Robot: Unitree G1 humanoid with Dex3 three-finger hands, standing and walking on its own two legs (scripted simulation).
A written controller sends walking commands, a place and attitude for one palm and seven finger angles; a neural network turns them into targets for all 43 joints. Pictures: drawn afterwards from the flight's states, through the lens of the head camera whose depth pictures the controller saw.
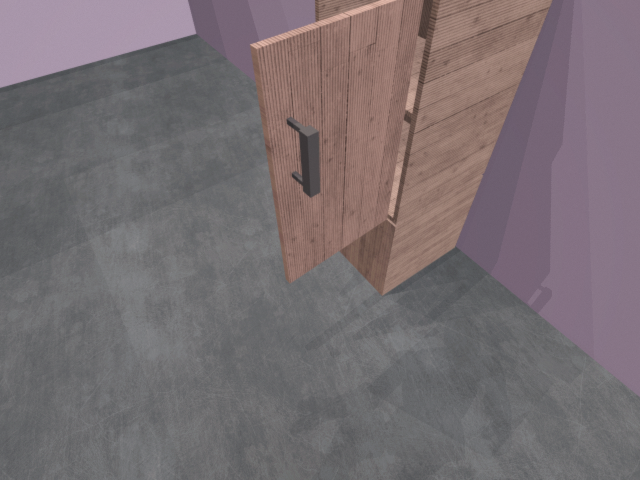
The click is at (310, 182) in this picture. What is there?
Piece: cupboard door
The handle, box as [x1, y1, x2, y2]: [286, 117, 319, 197]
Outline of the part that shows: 289,117 286,119 287,123 299,133 302,169 301,176 296,171 292,173 292,176 303,186 303,191 310,197 319,192 318,131 310,125 305,127 293,118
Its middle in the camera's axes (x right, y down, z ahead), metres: -0.03 -0.14 +0.69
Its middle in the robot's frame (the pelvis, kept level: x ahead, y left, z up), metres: +0.62 +0.07 +0.04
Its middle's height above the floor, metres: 0.83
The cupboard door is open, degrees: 94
